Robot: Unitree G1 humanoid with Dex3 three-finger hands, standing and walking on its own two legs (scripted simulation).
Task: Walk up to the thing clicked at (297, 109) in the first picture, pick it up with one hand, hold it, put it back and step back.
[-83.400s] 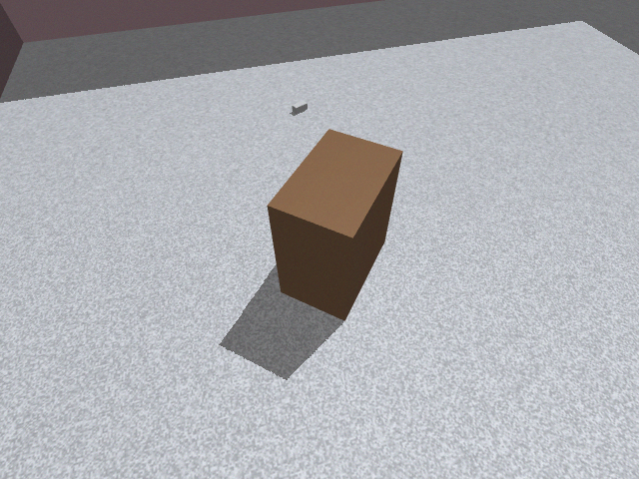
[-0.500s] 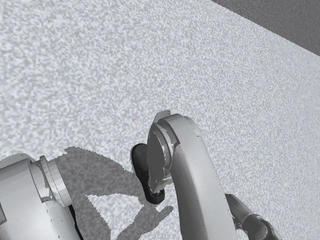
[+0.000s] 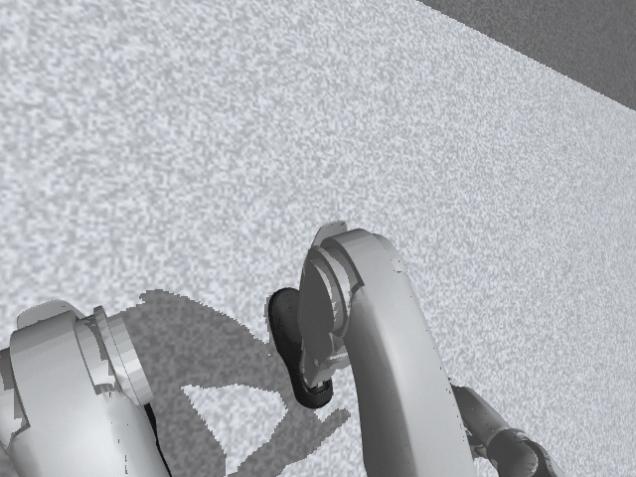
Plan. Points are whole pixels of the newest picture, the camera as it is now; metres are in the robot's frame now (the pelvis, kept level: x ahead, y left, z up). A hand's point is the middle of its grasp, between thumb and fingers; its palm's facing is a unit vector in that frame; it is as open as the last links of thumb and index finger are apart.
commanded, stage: settle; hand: left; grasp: from above
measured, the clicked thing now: out of the picture +0.46 +0.43 -0.27
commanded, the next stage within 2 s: lift in 0.52 s
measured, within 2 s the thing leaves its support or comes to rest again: neither
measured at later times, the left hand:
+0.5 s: hand out of the picture +0.43 +0.43 -0.14, palm faces -0.44 -0.13 -0.89, open 6.7 cm
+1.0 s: hand out of the picture +0.40 +0.41 -0.06, palm faces -0.49 -0.16 -0.86, open 6.7 cm
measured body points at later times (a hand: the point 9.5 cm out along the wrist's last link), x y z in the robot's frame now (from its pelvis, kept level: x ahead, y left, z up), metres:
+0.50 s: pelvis -0.01 +0.00 +0.02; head +0.24 +0.15 +0.37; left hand +0.45 +0.43 -0.08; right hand +0.12 -0.26 -0.05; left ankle +0.06 +0.12 -0.27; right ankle +0.13 -0.14 -0.27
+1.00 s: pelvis -0.01 +0.00 +0.06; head +0.22 +0.11 +0.43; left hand +0.42 +0.42 -0.01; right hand +0.10 -0.27 -0.03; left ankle +0.06 +0.12 -0.27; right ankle +0.13 -0.14 -0.27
